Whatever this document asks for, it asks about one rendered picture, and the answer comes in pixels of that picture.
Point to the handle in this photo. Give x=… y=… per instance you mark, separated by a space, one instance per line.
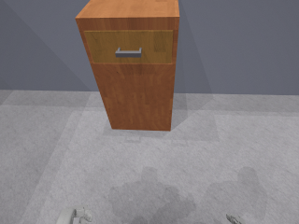
x=128 y=53

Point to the robot right hand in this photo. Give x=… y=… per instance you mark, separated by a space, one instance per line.
x=235 y=219

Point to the robot left hand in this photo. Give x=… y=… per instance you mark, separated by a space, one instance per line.
x=68 y=214

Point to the cabinet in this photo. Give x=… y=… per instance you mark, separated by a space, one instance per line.
x=136 y=96

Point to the drawer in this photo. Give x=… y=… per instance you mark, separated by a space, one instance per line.
x=156 y=45

